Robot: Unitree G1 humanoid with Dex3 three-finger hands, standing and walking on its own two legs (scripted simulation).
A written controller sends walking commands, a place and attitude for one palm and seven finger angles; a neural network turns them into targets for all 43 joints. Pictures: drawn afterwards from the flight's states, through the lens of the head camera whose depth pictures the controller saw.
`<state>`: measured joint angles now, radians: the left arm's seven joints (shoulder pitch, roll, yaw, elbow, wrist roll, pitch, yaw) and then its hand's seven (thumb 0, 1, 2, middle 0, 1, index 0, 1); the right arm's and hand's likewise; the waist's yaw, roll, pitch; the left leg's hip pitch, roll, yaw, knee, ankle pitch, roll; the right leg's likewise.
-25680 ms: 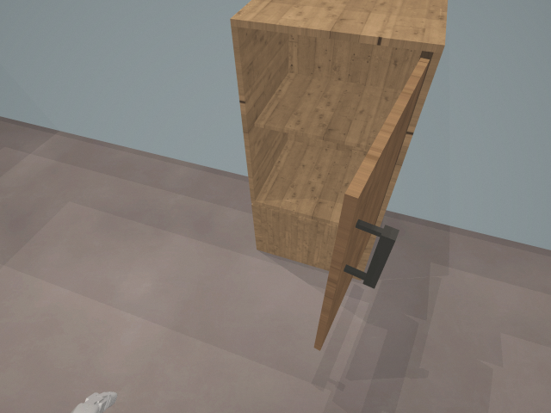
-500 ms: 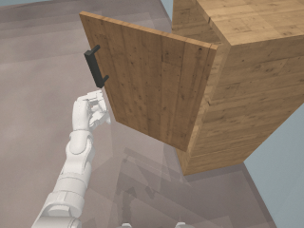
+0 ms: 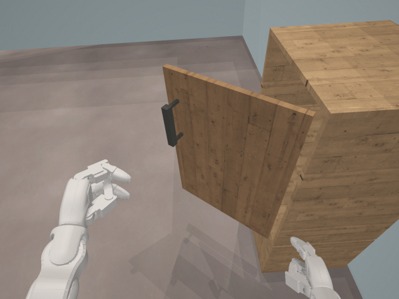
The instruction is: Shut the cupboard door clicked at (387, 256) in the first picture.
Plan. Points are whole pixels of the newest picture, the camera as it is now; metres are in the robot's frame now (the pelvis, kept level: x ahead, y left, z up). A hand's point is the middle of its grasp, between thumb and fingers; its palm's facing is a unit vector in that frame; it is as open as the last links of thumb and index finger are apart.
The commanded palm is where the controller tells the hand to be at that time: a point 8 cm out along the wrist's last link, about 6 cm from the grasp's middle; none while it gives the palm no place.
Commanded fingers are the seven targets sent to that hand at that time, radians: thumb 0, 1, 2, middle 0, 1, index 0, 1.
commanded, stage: draw the hand back to the body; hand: left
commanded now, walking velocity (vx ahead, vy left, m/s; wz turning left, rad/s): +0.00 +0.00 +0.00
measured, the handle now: (174, 123) +0.62 +0.15 -0.01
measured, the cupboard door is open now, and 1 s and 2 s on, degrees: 51 51 51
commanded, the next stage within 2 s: step back with the hand held close in 0.74 s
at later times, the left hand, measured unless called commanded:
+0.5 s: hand (24, 222) +0.18 +0.28 +0.16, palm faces +0.47 -0.76 -0.44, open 7.0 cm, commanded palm +0.14 +0.31 +0.17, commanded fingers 0.00 0.90 0.90 -0.20 -0.30 -0.20 -0.30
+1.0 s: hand (31, 221) +0.18 +0.27 +0.16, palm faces +0.43 -0.78 -0.45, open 7.4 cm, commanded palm +0.13 +0.30 +0.17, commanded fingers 0.00 0.90 0.90 -0.20 -0.30 -0.20 -0.30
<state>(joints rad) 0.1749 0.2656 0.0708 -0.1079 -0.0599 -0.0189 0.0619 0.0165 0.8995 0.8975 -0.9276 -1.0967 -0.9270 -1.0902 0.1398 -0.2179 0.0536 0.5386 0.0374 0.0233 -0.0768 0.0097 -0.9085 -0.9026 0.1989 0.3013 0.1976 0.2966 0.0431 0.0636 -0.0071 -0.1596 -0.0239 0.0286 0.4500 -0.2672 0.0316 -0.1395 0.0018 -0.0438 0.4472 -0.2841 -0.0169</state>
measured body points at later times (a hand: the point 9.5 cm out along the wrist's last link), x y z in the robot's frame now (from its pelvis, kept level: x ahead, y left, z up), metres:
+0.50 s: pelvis +0.00 +0.01 +0.00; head -0.02 -0.03 +0.45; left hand +0.15 +0.31 +0.19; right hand +0.18 -0.22 -0.10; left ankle -0.02 +0.10 -0.74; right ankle -0.03 -0.11 -0.74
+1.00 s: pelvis -0.01 +0.00 +0.00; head -0.02 -0.02 +0.45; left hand +0.15 +0.31 +0.19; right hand +0.17 -0.23 -0.09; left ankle -0.02 +0.10 -0.74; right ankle -0.03 -0.11 -0.74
